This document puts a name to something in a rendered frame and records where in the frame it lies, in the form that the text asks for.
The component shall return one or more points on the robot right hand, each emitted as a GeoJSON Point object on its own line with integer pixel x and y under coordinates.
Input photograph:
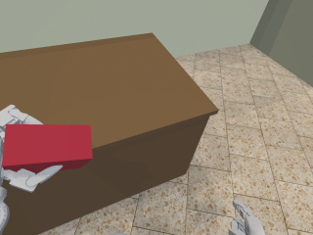
{"type": "Point", "coordinates": [251, 226]}

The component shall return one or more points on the table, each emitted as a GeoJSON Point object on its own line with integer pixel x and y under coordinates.
{"type": "Point", "coordinates": [146, 115]}

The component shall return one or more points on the left robot forearm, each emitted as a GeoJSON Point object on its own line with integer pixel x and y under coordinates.
{"type": "Point", "coordinates": [4, 210]}

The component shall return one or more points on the sponge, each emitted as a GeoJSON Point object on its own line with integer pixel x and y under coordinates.
{"type": "Point", "coordinates": [35, 147]}

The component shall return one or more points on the robot left hand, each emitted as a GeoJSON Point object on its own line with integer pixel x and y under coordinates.
{"type": "Point", "coordinates": [23, 178]}

